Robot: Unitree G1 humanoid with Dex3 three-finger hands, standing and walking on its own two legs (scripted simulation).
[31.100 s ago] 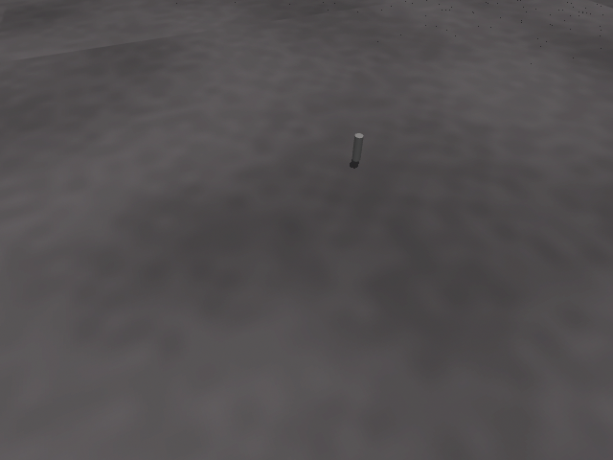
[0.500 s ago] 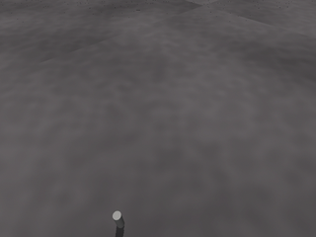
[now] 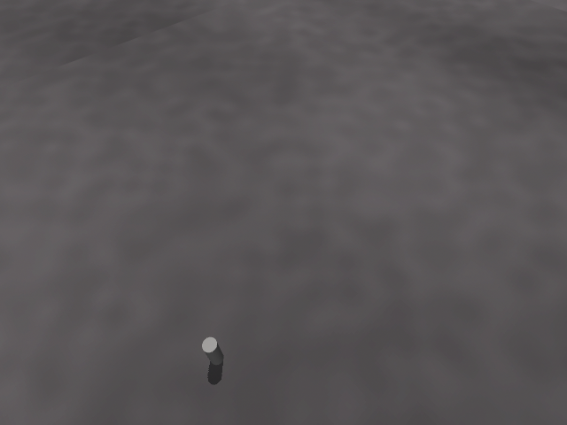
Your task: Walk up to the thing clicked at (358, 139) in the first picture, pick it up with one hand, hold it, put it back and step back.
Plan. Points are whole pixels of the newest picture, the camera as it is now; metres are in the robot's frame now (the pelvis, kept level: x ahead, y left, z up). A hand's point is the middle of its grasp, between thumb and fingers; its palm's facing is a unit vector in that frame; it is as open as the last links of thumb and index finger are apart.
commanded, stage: step back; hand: left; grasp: from the side
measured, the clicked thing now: (213, 351) +0.41 +0.23 -0.69
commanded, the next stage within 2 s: none
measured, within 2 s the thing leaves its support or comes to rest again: neither
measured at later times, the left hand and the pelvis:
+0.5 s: hand out of the picture +0.06 +0.31 -0.16, palm faces -0.04 -0.94 -0.34, open 7.4 cm; pelvis -0.07 +0.05 +0.00, yaw +0 degrees
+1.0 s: hand out of the picture -0.03 +0.33 -0.16, palm faces -0.02 -0.93 -0.36, open 7.4 cm; pelvis -0.17 +0.07 -0.02, yaw +0 degrees
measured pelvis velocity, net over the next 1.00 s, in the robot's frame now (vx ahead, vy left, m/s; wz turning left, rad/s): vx -0.17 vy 0.07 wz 0.00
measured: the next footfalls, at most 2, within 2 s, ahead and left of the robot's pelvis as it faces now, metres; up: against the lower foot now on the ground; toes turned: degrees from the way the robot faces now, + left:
left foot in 0.26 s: -0.03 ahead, +0.13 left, +0.00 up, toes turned +0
right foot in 0.64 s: -0.06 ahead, -0.07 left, +0.00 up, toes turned +0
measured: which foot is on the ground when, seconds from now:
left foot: down 0.00-0.04, up 0.06-0.24, down 0.26-0.68, up 0.70-0.96, down 0.98-1.00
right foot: down 0.00-0.28, up 0.30-0.62, down 0.64-0.98, up 1.00-1.00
